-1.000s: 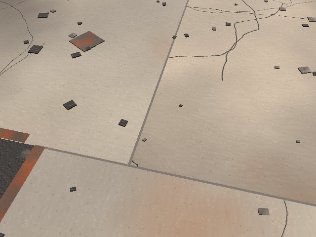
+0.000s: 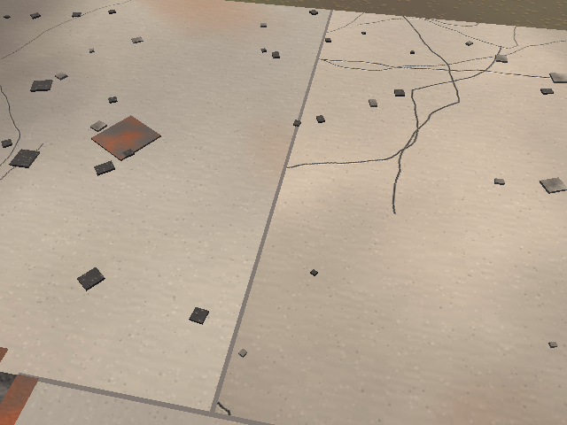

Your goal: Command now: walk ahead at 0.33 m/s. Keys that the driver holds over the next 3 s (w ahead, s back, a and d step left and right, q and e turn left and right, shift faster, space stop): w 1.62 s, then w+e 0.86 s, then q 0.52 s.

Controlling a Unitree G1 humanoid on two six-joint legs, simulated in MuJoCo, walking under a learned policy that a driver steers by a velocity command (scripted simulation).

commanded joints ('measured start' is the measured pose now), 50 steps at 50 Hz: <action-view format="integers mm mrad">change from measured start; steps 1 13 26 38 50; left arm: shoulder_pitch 101 131 328 117 -196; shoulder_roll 76 142 129 127 52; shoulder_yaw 24 47 29 35 34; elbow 2 13 58 -36 -161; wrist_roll -1 1 -4 -44 -10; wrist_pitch -8 -73 -50 -99 -48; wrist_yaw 0 -21 -18 -29 -42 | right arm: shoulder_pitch -63 -84 -367 10 99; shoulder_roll -169 -124 -31 -112 -126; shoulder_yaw -42 -37 -19 -48 -36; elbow -80 -116 -170 -67 8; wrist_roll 14 12 28 8 2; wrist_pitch -16 -22 -23 -36 -36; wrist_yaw -16 7 31 36 1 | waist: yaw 49 12 126 -54 -17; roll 105 -136 -137 82 40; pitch -21 91 140 -120 92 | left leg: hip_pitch -85 -638 -438 427 150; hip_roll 298 134 137 399 260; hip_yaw -315 -133 -3 -449 -97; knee -262 646 307 -40 -199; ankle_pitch -477 -163 84 -123 139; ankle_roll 144 -18 -88 147 100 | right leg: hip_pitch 103 403 443 -317 -230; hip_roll -1 -273 -181 -51 -68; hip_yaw -31 419 67 56 -21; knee -87 -791 -767 485 -156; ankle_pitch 49 -244 270 18 484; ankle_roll -19 -177 -154 -53 -19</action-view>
